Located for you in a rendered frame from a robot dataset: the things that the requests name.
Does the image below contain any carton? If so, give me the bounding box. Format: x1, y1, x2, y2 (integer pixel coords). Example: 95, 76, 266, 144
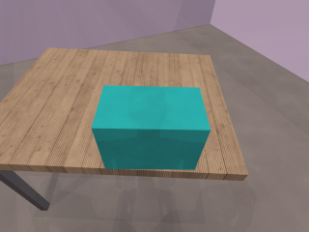
91, 85, 211, 170

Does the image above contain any table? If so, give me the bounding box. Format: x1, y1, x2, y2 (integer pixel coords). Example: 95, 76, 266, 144
0, 47, 248, 211

